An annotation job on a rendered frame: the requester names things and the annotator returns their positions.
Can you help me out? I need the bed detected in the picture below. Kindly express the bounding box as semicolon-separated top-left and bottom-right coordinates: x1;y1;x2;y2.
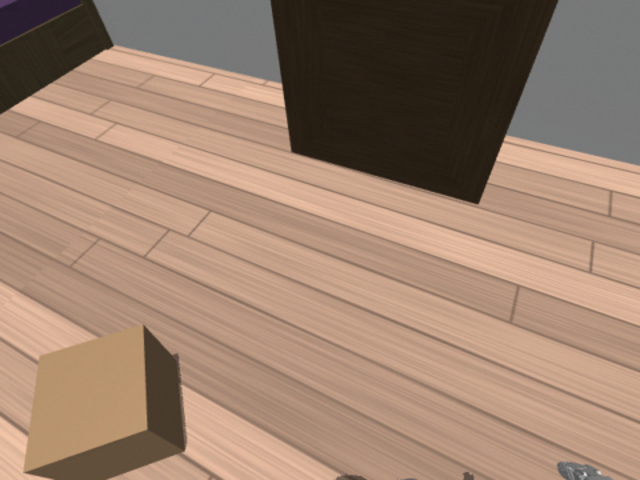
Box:
0;0;114;114

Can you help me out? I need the right robot hand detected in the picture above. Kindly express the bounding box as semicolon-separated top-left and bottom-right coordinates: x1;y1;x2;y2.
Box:
557;462;613;480

